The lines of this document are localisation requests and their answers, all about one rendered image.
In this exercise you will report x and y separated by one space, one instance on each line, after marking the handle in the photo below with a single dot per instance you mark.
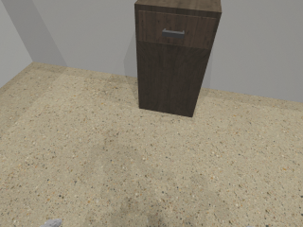
173 34

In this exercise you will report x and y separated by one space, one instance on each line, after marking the drawer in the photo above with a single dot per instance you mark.
198 29

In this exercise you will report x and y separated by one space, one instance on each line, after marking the cabinet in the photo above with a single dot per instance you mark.
170 76

